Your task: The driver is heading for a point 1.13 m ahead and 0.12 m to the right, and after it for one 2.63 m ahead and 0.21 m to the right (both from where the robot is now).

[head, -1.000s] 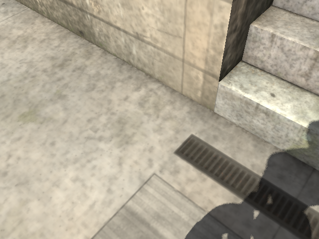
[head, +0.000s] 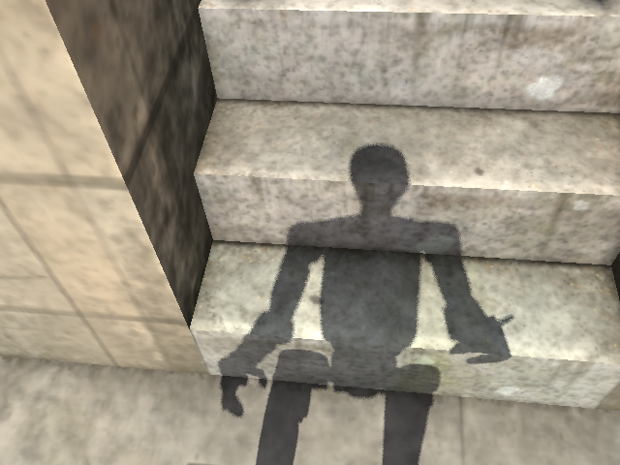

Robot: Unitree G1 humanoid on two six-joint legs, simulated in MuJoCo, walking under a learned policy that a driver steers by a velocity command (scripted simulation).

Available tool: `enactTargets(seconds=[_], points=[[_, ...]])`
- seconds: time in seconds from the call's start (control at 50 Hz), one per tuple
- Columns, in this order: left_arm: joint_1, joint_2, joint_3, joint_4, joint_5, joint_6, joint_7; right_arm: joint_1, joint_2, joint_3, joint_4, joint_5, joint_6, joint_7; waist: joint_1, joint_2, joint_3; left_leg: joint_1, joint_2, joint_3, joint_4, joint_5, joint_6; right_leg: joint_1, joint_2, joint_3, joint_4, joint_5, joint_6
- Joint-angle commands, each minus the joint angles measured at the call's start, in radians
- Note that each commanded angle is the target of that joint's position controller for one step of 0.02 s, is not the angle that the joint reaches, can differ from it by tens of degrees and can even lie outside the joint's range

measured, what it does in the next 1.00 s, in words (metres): walks ahead, turning right: left foot, then right foot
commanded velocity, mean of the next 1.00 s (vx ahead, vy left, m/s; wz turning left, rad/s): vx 0.45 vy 0.03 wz -0.32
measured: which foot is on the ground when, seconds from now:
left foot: up 0.00-0.16, down 0.18-0.62, up 0.64-0.96, down 0.98-1.00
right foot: down 0.00-0.18, up 0.20-0.58, down 0.60-1.00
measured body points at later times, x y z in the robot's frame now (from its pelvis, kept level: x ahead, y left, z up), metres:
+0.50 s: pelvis +0.24 +0.02 +0.00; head +0.28 +0.03 +0.45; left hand +0.49 +0.21 -0.11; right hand +0.20 -0.25 -0.12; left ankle +0.26 +0.14 -0.75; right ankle +0.29 -0.12 -0.70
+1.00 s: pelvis +0.37 -0.01 -0.01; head +0.36 -0.02 +0.44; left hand +0.51 +0.17 -0.14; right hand +0.38 -0.26 -0.15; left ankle +0.39 +0.12 -0.75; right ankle +0.33 -0.12 -0.75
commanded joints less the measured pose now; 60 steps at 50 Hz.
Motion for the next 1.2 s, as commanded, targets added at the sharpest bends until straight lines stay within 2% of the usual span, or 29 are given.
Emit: enactTargets(seconds=[0.02, 0.1, 0.14, 0.18, 0.2, 0.22, 0.26, 0.3, 0.34, 0.38, 0.48, 0.52, 0.58, 0.6, 0.62, 0.64, 0.66, 0.68, 0.7, 0.74, 0.8, 0.9, 0.96, 1.0, 1.02, 1.06, 1.12, 1.14, 1.2], points=[[0.034, 0.155, 0.036, -0.041, 0.003, -0.018, 0.009, -0.098, -0.06, -0.004, -0.076, 0.006, 0.002, 0.002, 0.018, -0.098, -0.052, 0.029, -0.05, 0.034, -0.153, 0.111, -0.003, 0.018, -0.218, 0.176, -0.043, 0.286, -0.074], [0.006, 0.186, 0.045, -0.038, 0.007, -0.02, 0.029, -0.188, -0.063, 0.014, -0.116, 0.003, -0.022, -0.007, 0.018, -0.107, -0.028, 0.176, -0.096, 0.037, -0.351, 0.114, 0.025, -0.013, -0.234, 0.226, 0.004, 0.378, -0.045], [-0.045, 0.184, 0.046, -0.054, 0.011, -0.029, 0.032, -0.075, -0.114, 0.001, -0.087, 0.004, -0.031, -0.015, -0.046, -0.111, -0.059, 0.298, -0.095, 0.005, -0.366, 0.046, 0.05, -0.016, -0.259, 0.274, 0.08, 0.457, -0.015], [-0.071, 0.174, 0.04, -0.055, 0.013, -0.037, 0.016, 0.165, -0.168, -0.016, -0.019, 0.001, -0.055, -0.041, -0.16, -0.056, -0.19, 0.602, -0.078, -0.001, -0.438, -0.034, 0.096, -0.077, -0.16, 0.224, 0.378, 0.548, 0.023], [-0.058, 0.085, 0.011, -0.089, -0.012, -0.046, 0.009, 0.295, -0.241, -0.038, -0.019, -0.034, -0.062, -0.057, -0.195, 0.053, -0.311, 0.812, 0.142, -0.229, -0.497, -0.29, 0.148, -0.25, -0.064, 0.133, 0.636, 0.255, 0.042], [0.032, 0.035, -0.008, -0.11, -0.026, -0.04, 0.015, 0.251, -0.298, -0.055, -0.03, -0.057, -0.058, -0.052, -0.115, 0.253, -0.348, 0.926, 0.329, -0.635, -0.616, -0.337, 0.256, -0.519, 0.042, 0.042, 0.807, -0.326, 0.05], [-0.025, 0.129, -0.001, -0.051, 0.021, -0.007, 0.029, 0.151, -0.132, -0.032, -0.044, -0.022, -0.06, -0.046, -0.082, 0.018, -0.183, 0.723, 0.265, -0.459, -0.65, -0.323, 0.238, -0.529, -0.106, 0.024, 0.869, -0.179, 0.04], [-0.085, 0.105, 0.001, -0.068, 0.037, 0.01, 0.011, 0.134, -0.063, -0.014, -0.03, 0.0, -0.068, -0.043, -0.068, 0.01, -0.1, 0.624, 0.179, -0.214, -0.65, 0.005, 0.209, -0.514, -0.164, 0.003, 0.818, -0.12, 0.07], [-0.165, 0.055, -0.011, -0.109, 0.054, 0.023, -0.006, 0.191, -0.067, -0.012, 0.01, 0.016, -0.08, -0.052, -0.078, 0.02, -0.096, 0.58, 0.174, -0.11, -0.649, 0.184, 0.207, -0.519, -0.174, -0.004, 0.84, -0.097, 0.091], [-0.169, 0.033, -0.019, -0.126, 0.044, 0.023, -0.019, 0.204, -0.067, -0.009, 0.034, 0.018, -0.09, -0.042, -0.056, 0.054, -0.112, 0.562, 0.155, -0.043, -0.621, 0.344, 0.227, -0.519, -0.161, -0.009, 0.82, -0.084, 0.106], [-0.273, 0.003, -0.045, -0.145, 0.05, 0.016, -0.016, 0.138, -0.099, -0.021, 0.034, 0.011, -0.113, -0.023, -0.034, 0.121, -0.092, 0.349, 0.102, 0.088, -0.668, 0.248, 0.203, -0.263, -0.149, -0.094, 0.448, 0.056, 0.105], [-0.285, 0.01, -0.055, -0.132, 0.057, 0.022, -0.019, 0.14, -0.096, -0.02, 0.04, 0.006, -0.095, -0.018, -0.041, 0.125, -0.126, 0.441, 0.093, 0.088, -0.588, 0.295, 0.181, -0.244, -0.128, -0.107, 0.349, 0.022, 0.082], [-0.274, 0.012, -0.058, -0.117, 0.059, -0.012, -0.012, 0.191, -0.098, -0.015, 0.058, 0.037, -0.068, -0.025, -0.041, 0.104, -0.161, 0.478, 0.068, 0.09, -0.437, 0.304, 0.143, -0.115, -0.089, -0.143, 0.123, 0.05, 0.054], [-0.208, 0.035, -0.045, -0.091, 0.077, -0.028, -0.004, 0.188, -0.07, -0.005, 0.043, 0.034, -0.067, -0.031, -0.015, 0.048, -0.206, 0.411, 0.036, 0.106, -0.326, 0.238, 0.124, 0.024, -0.134, -0.092, 0.111, 0.092, 0.038], [-0.119, 0.089, -0.033, -0.09, 0.085, -0.044, 0.015, 0.139, -0.026, 0.017, 0.009, 0.024, -0.066, -0.036, 0.04, -0.078, -0.241, 0.291, -0.003, 0.136, -0.153, 0.003, 0.083, 0.124, -0.359, 0.149, 0.034, 0.15, 0.017], [-0.083, 0.221, 0.003, -0.068, 0.062, -0.03, 0.027, 0.227, 0.013, 0.034, -0.019, 0.03, -0.062, -0.032, -0.009, -0.341, -0.242, 0.083, -0.113, 0.145, -0.04, -0.349, 0.062, 0.213, -0.502, 0.394, -0.036, 0.281, -0.119], [-0.066, 0.151, -0.002, -0.057, 0.045, -0.025, 0.026, 0.212, -0.058, 0.017, 0.023, 0.007, -0.041, -0.041, -0.001, -0.213, -0.215, 0.065, -0.074, 0.062, 0.07, -0.4, 0.064, 0.19, -0.485, 0.366, -0.022, 0.324, -0.143], [-0.102, 0.091, -0.013, -0.064, 0.036, -0.024, 0.023, 0.194, -0.045, 0.018, 0.031, 0.0, -0.037, -0.051, -0.019, -0.17, -0.197, 0.056, -0.065, 0.04, 0.119, -0.376, 0.062, 0.163, -0.434, 0.272, -0.005, 0.388, -0.128], [-0.171, -0.034, -0.055, -0.094, 0.056, -0.047, 0.038, 0.26, -0.035, 0.018, 0.123, 0.033, -0.003, -0.068, -0.047, -0.054, -0.2, 0.163, -0.042, -0.022, 0.11, -0.308, 0.043, 0.116, -0.449, 0.199, 0.062, 0.794, -0.066], [-0.196, -0.029, -0.059, -0.095, 0.035, -0.067, 0.052, 0.256, -0.013, 0.02, 0.142, 0.024, 0.027, -0.071, -0.072, -0.086, -0.214, 0.271, -0.054, -0.034, 0.07, -0.245, 0.019, 0.042, -0.404, 0.097, 0.088, 0.958, -0.017], [-0.201, -0.035, -0.071, -0.082, 0.026, -0.067, 0.061, 0.2, 0.009, 0.023, 0.15, 0.027, 0.06, -0.058, -0.073, -0.16, -0.2, 0.373, -0.091, -0.017, -0.014, -0.227, -0.005, -0.058, -0.378, 0.056, 0.064, 0.804, -0.014], [-0.204, -0.039, -0.074, -0.071, 0.027, -0.041, 0.078, 0.141, 0.02, 0.036, 0.171, 0.018, 0.077, -0.082, -0.045, -0.269, -0.081, 0.519, -0.127, 0.042, -0.275, -0.204, 0.016, -0.219, -0.315, 0.071, -0.024, 0.12, -0.006], [-0.171, -0.048, -0.074, -0.054, 0.002, -0.032, 0.078, 0.137, 0.036, 0.053, 0.182, 0.012, 0.042, -0.091, -0.057, -0.19, -0.023, 0.593, -0.105, 0.041, -0.524, -0.066, 0.043, -0.218, -0.289, 0.095, -0.014, 0.019, 0.042], [-0.101, -0.045, -0.057, -0.024, -0.031, -0.033, 0.074, 0.122, -0.027, 0.046, 0.136, -0.01, -0.019, -0.078, -0.049, -0.115, -0.059, 0.676, 0.007, -0.056, -0.47, 0.049, 0.077, -0.248, -0.18, 0.004, 0.087, 0.021, 0.039], [-0.109, -0.083, -0.067, -0.031, -0.03, -0.033, 0.06, 0.107, -0.076, 0.027, 0.148, -0.003, -0.026, -0.068, -0.045, 0.093, -0.041, 0.62, 0.029, -0.126, -0.521, -0.045, 0.11, -0.262, -0.142, -0.061, 0.096, -0.053, 0.062], [-0.163, -0.075, -0.062, -0.042, 0.005, -0.038, 0.054, 0.086, -0.051, 0.023, 0.135, 0.018, -0.037, -0.056, -0.049, 0.155, -0.024, 0.558, 0.056, -0.189, -0.596, -0.103, 0.146, -0.214, -0.136, -0.094, 0.172, -0.057, 0.075], [-0.136, -0.068, -0.064, -0.018, 0.005, -0.045, 0.05, 0.039, 0.002, 0.035, 0.102, 0.011, -0.051, -0.057, -0.031, 0.046, -0.069, 0.587, -0.005, -0.069, -0.491, 0.318, 0.123, -0.119, -0.18, -0.066, 0.114, 0.153, 0.091], [-0.154, -0.068, -0.066, -0.016, -0.015, -0.05, 0.058, 0.025, 0.022, 0.04, 0.086, 0.014, -0.054, -0.068, -0.048, -0.006, -0.095, 0.613, -0.002, -0.066, -0.497, 0.44, 0.096, -0.096, -0.194, -0.044, 0.082, 0.322, 0.107], [-0.165, -0.056, -0.069, -0.014, -0.018, -0.047, 0.067, 0.05, -0.001, 0.038, 0.093, 0.026, -0.044, -0.081, -0.055, -0.002, -0.177, 0.661, -0.007, -0.052, -0.496, 0.465, 0.073, -0.01, -0.209, -0.044, 0.084, 0.452, 0.113]])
